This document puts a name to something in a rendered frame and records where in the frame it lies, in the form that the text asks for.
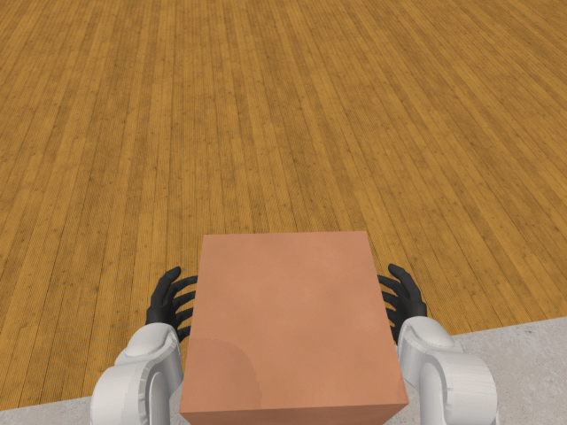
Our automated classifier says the robot right forearm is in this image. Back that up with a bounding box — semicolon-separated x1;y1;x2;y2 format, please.
397;316;500;425

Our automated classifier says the robot right hand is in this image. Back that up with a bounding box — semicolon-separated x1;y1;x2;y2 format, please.
377;264;428;346

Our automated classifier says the carton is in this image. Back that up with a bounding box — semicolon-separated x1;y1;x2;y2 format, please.
179;231;409;425

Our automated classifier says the robot left forearm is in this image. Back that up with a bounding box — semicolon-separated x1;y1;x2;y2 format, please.
90;322;183;425

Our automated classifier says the robot left hand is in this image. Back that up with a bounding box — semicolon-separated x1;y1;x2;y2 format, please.
145;267;198;343

